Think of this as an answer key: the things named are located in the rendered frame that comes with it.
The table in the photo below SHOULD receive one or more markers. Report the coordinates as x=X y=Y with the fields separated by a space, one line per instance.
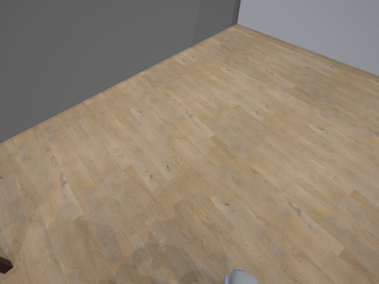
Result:
x=5 y=265

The right robot thigh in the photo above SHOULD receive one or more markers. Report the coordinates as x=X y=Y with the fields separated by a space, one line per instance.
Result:
x=238 y=277

